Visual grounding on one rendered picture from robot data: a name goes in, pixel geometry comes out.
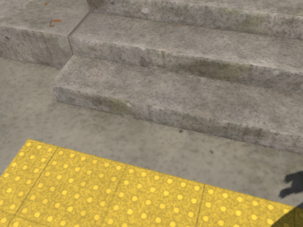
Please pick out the stairs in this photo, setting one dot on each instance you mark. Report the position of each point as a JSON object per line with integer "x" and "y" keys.
{"x": 227, "y": 68}

